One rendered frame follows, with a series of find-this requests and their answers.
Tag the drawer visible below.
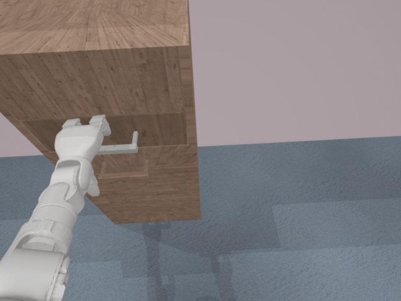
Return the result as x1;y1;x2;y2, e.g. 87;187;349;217
21;111;187;152

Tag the cabinet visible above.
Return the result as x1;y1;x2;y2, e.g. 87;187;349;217
0;0;201;224

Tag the handle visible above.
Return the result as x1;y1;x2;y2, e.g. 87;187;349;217
96;131;138;155
98;171;149;181

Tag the robot left upper arm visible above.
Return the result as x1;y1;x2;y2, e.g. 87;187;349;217
0;248;71;301

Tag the robot left forearm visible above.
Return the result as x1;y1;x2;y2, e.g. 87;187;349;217
0;156;92;272

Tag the robot left hand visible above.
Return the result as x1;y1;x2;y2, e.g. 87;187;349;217
55;114;111;196

